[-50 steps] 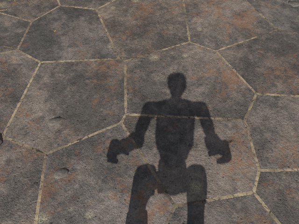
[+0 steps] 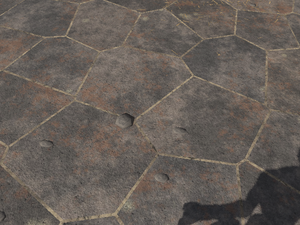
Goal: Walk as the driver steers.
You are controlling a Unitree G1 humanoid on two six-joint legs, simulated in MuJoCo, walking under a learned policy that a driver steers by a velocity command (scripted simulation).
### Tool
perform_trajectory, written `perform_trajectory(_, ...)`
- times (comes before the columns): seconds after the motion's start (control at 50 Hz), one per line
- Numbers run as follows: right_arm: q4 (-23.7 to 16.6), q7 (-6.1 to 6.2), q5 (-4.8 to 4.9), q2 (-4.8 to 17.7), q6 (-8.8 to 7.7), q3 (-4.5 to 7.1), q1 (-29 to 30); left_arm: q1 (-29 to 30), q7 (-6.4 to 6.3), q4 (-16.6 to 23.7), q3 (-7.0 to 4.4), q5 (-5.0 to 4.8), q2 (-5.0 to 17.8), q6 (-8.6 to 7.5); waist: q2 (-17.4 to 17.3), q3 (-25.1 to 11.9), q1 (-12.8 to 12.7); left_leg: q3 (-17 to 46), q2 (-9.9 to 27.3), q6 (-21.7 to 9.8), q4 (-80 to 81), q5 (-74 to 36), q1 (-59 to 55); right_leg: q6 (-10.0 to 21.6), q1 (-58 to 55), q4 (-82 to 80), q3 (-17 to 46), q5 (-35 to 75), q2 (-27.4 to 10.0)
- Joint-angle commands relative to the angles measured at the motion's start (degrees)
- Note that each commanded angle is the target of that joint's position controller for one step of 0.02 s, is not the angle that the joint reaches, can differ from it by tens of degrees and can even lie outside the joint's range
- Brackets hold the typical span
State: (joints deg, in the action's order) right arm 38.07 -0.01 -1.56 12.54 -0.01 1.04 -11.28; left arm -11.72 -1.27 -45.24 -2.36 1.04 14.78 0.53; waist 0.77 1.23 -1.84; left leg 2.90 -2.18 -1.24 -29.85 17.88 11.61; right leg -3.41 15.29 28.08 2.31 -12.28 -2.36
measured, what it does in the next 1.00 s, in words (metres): walks ahead: right foot, then left foot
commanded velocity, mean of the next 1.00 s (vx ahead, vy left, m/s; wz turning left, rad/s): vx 0.29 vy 0.00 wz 0.02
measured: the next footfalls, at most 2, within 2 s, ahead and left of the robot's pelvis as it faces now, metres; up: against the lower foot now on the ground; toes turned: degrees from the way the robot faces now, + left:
right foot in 0.48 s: +0.15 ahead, -0.17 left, +0.00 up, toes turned -3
left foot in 0.92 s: +0.48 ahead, +0.00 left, +0.00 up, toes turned -1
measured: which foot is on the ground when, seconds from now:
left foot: down 0.00-0.48, up 0.50-0.90, down 0.92-1.00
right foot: down 0.00-0.24, up 0.26-0.46, down 0.48-0.94, up 0.96-1.00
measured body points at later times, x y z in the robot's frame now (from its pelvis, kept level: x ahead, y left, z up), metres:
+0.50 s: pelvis +0.08 -0.06 -0.01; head +0.09 -0.08 +0.44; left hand +0.22 +0.22 -0.10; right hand +0.11 -0.34 -0.14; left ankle -0.02 +0.10 -0.73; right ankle +0.11 -0.16 -0.74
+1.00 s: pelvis +0.31 -0.08 -0.01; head +0.35 -0.08 +0.43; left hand +0.33 +0.19 -0.15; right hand +0.51 -0.31 -0.10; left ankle +0.44 +0.00 -0.74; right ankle +0.15 -0.19 -0.67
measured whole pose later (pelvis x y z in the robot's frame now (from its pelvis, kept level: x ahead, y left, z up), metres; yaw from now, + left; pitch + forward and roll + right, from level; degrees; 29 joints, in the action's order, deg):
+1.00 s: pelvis +0.31 -0.08 -0.01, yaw -1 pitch +1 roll +0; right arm 40.6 -1.9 -1.1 13.2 -4.6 1.5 -3.0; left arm -18.7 -0.5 -51.9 -1.2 -0.4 15.0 -1.9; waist -0.2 3.3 -2.3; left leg -2.0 -2.9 -4.4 -28.8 3.8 26.7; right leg -0.9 12.8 57.7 3.1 -32.6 2.5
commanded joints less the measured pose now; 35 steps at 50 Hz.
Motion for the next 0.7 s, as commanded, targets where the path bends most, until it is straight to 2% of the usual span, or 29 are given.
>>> perform_trajectory(0.02, -3.0, 0.14, 0.22, 7.2, -1.30, 1.84, 0.4, 1.6, -0.15, 2.7, -1.38, -0.15, 5.7, -1.00, -5.0, -0.5, 0.8, 7.5, 6.8, -2.1, 9.3, -4.9, 4.3, 0.5, -4.0, -1.5, 0.6, 5.8, -0.6)
perform_trajectory(0.12, -2.1, 0.31, 0.58, 6.9, -1.24, 1.91, -0.3, 0.8, -0.49, 0.5, -1.34, -0.41, 5.6, -1.16, -2.2, -1.5, 0.8, 6.3, 5.8, -2.2, 7.9, -10.3, 2.9, 0.3, -5.3, -1.7, 0.8, 8.1, -1.0)
perform_trajectory(0.2, -0.9, 0.29, 0.72, 6.5, -1.23, 2.01, -1.0, 0.8, -0.84, -1.0, -1.36, -0.60, 5.8, -1.01, -1.3, -2.1, 0.9, 5.2, 5.0, -1.9, 7.1, -12.9, 2.3, 0.4, -6.2, -1.4, 0.8, 9.6, -1.1)
perform_trajectory(0.22, 0.0, 0.50, 0.95, 7.2, -0.95, 2.40, -3.0, -0.5, -0.90, -1.9, -1.30, -0.79, 5.3, -0.89, -2.7, -4.4, 1.3, 5.3, 4.5, -2.8, 8.6, -1.4, 1.0, 0.6, -6.1, 0.9, -2.0, 0.6, 1.2)
perform_trajectory(0.24, 0.4, 0.59, 1.60, 10.1, -0.52, 3.47, -4.9, 0.0, -0.76, -2.0, -1.55, -1.54, 5.6, -1.02, -5.6, -2.5, 2.8, 9.3, 6.2, -5.3, 11.8, 17.9, 0.5, 1.0, -0.5, 6.2, -5.5, -10.7, 3.9)
perform_trajectory(0.26, 0.5, 0.60, 2.05, 12.7, -0.47, 4.22, -6.9, 3.8, -0.46, -0.2, -1.68, -2.15, 6.0, -1.57, -9.3, 2.3, 4.8, 18.3, 12.0, -8.9, 17.5, 32.4, 0.2, 1.8, 9.1, 11.4, -6.3, -14.9, 4.4)
perform_trajectory(0.28, 1.0, 0.75, 2.56, 14.7, -1.11, 4.75, -8.3, 8.3, -0.12, 2.3, -1.60, -3.15, 6.0, -2.57, -12.3, 7.1, 6.2, 28.2, 18.3, -12.7, 22.8, 37.9, 1.2, 3.5, 16.3, 17.4, -3.3, -15.3, 1.8)
perform_trajectory(0.3, 1.5, 0.92, 2.51, 14.1, -2.35, 4.62, -9.0, 10.6, 0.29, 3.9, -1.82, -4.03, 6.6, -3.75, -12.1, 10.0, 6.3, 33.3, 21.8, -14.9, 24.9, 34.6, -1.0, 5.4, 23.4, 22.3, 0.2, -16.4, -1.1)
perform_trajectory(0.32, 1.7, 0.98, 2.55, 12.4, -3.60, 4.21, -8.6, 10.2, 0.87, 4.0, -1.80, -4.19, 6.3, -4.95, -10.5, 10.1, 5.5, 33.1, 22.8, -15.2, 24.2, 28.7, -6.1, 6.8, 29.0, 24.0, 2.1, -14.8, -3.4)
perform_trajectory(0.34, 1.6, 0.89, 2.70, 11.3, -4.31, 4.00, -7.9, 9.0, 1.50, 3.7, -1.59, -4.03, 5.9, -5.98, -8.9, 8.1, 4.9, 30.0, 22.3, -14.3, 22.9, 22.6, -10.2, 7.7, 30.7, 22.3, 2.5, -13.1, -4.7)
perform_trajectory(0.36, 1.3, 0.72, 2.86, 11.1, -4.46, 4.03, -7.1, 8.2, 2.08, 3.2, -1.38, -3.76, 5.7, -6.70, -7.7, 5.5, 4.7, 25.1, 20.4, -12.7, 22.0, 17.3, -11.7, 8.0, 28.1, 18.0, 1.8, -11.5, -5.0)
perform_trajectory(0.38, 0.9, 0.48, 3.06, 11.6, -4.40, 4.23, -6.3, 7.7, 2.59, 2.7, -1.15, -3.37, 5.4, -7.10, -7.7, 3.3, 4.5, 20.2, 17.9, -11.3, 21.2, 13.1, -9.9, 7.7, 22.3, 13.7, -0.1, -9.8, -4.0)
perform_trajectory(0.42, 0.3, -0.06, 3.44, 13.0, -4.08, 4.56, -4.2, 4.5, 3.37, 1.1, -0.79, -2.83, 4.7, -7.13, -8.7, 1.0, 2.4, 12.2, 13.6, -9.9, 19.9, 9.7, -0.8, 6.0, 7.0, 7.7, -4.9, -4.7, -0.4)
perform_trajectory(0.44, 2.4, -0.87, -0.84, 14.6, -3.57, 5.34, -4.6, 0.2, 4.45, 0.4, -0.99, 1.89, 4.2, -4.48, -7.0, -0.7, -0.3, 7.6, 10.3, -9.4, 17.8, 13.8, 4.9, 5.3, -4.1, 3.3, -11.0, -2.4, 3.9)
perform_trajectory(0.46, 2.7, -1.07, -0.99, 13.4, -3.55, 5.21, -4.7, -5.8, 4.25, -1.7, -1.76, 2.16, 5.5, -3.40, -4.7, -0.6, -2.8, 6.1, 8.8, -9.1, 12.9, 13.8, 12.4, 4.7, -14.7, 3.7, -13.1, -2.0, 6.0)
perform_trajectory(0.48, 2.6, -1.09, -1.30, 11.2, -3.86, 4.43, -3.2, -16.4, 3.55, -4.5, -2.80, 1.62, 7.9, -3.44, 0.4, -2.6, -8.4, 3.1, 5.9, -8.2, -0.3, 7.2, 20.4, 5.3, -26.8, 3.2, -9.7, -6.7, 4.5)
perform_trajectory(0.5, 0.1, -0.90, -1.75, 5.0, -4.36, 2.70, 1.9, -28.2, 2.64, -6.1, -4.00, 2.77, 14.5, -4.06, 16.2, -5.8, -14.3, -2.9, -0.2, -5.7, -28.1, 10.3, 29.2, 7.8, -30.9, -7.7, 12.6, -29.6, -11.3)
perform_trajectory(0.52, -3.2, -0.66, -0.21, 2.8, -4.90, 2.12, 1.7, -23.7, 2.41, -4.7, -3.49, 2.41, 15.9, -4.46, 18.6, -3.1, -9.4, 5.5, -6.0, -5.7, -40.1, 12.5, 40.5, 11.8, -25.2, -22.7, 43.5, -46.4, -19.3)
perform_trajectory(0.54, -2.0, -0.72, 0.12, 5.9, -4.86, 2.53, -1.4, -15.3, 2.16, -2.7, -3.40, 1.97, 14.6, -4.25, 7.7, 1.4, -3.4, 7.6, 0.2, -6.4, -44.2, 5.1, 43.0, 14.4, -21.1, -22.6, 42.1, -44.7, -22.0)
perform_trajectory(0.56, 0.0, -1.28, -0.37, 8.6, -4.80, 3.04, -2.8, -10.9, 2.21, -1.6, -2.72, 1.36, 11.3, -4.67, 1.2, 2.1, -0.8, 4.6, 4.0, -5.9, -41.9, -0.3, 39.0, 14.0, -17.1, -20.3, 33.9, -34.2, -19.5)
perform_trajectory(0.58, 0.2, -0.35, 5.57, 8.2, -6.10, 3.11, -4.0, -9.1, 2.17, -0.7, -1.28, -2.44, 7.4, -6.39, 2.3, 2.8, -0.2, 4.3, 7.2, -4.5, -41.4, -1.8, 39.5, 16.6, -18.6, -19.3, 27.8, -20.2, -17.0)
perform_trajectory(0.6, 0.7, -0.06, 4.80, 8.8, -6.49, 3.18, -2.7, -7.2, 2.31, -1.1, -0.72, -2.01, 6.3, -6.90, 2.2, 2.7, 0.7, 3.9, 8.7, -3.4, -38.7, -3.8, 36.9, 15.7, -16.4, -18.8, 22.0, -9.6, -14.7)
perform_trajectory(0.62, 0.9, -0.39, 3.67, 9.2, -6.16, 3.47, -2.3, -6.4, 2.30, -1.3, -0.18, -1.06, 5.3, -7.00, 2.8, 2.8, 1.5, 2.8, 9.3, -2.3, -36.9, -5.4, 33.9, 14.6, -13.9, -18.6, 16.5, 1.6, -12.8)
perform_trajectory(0.64, 1.0, -0.66, 2.88, 8.6, -5.70, 3.39, -2.0, -6.9, 2.14, -1.8, -0.13, -0.72, 5.6, -7.02, 3.1, 2.8, 1.9, 1.1, 8.9, -1.2, -35.6, -6.5, 32.4, 14.1, -12.7, -17.9, 11.7, 15.2, -11.6)
perform_trajectory(0.66, 0.5, -0.79, 2.11, 7.9, -5.32, 3.25, -1.3, -7.7, 1.87, -2.4, -0.25, -0.81, 6.4, -6.86, 2.7, 2.6, 1.9, -0.5, 8.1, -0.1, -33.7, -7.9, 31.7, 13.8, -12.0, -17.2, 7.5, 26.5, -10.4)
perform_trajectory(0.68, -0.3, -0.88, 1.76, 6.7, -5.07, 2.84, 0.2, -8.2, 1.53, -2.9, -0.27, -0.81, 6.8, -6.56, 2.5, 2.7, 1.9, -2.1, 7.3, 0.9, -30.4, -10.1, 31.0, 13.6, -11.1, -17.2, 4.3, 33.8, -9.2)
perform_trajectory(0.7, -1.3, -0.93, 1.83, 5.6, -4.97, 2.39, 2.3, -8.2, 1.05, -3.1, -0.20, -0.80, 6.9, -6.17, 2.4, 2.8, 1.7, -3.5, 6.3, 1.5, -24.9, -12.9, 28.9, 13.0, -9.3, -17.4, 1.3, 37.6, -7.5)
